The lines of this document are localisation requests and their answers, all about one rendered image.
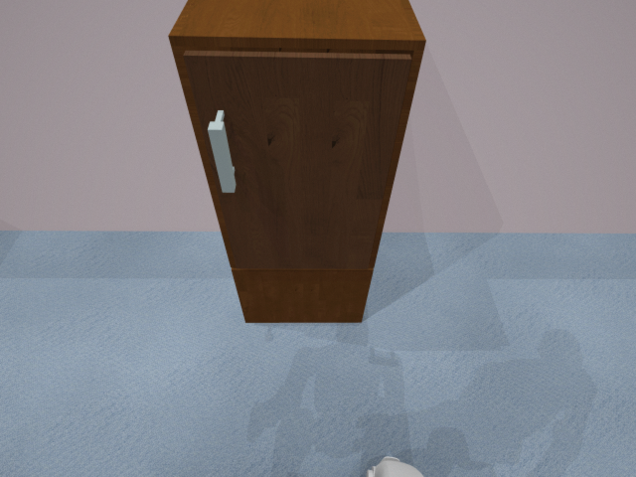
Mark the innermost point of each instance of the handle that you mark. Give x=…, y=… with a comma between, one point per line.
x=222, y=155

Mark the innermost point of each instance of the cupboard door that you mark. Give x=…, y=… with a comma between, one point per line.
x=311, y=137

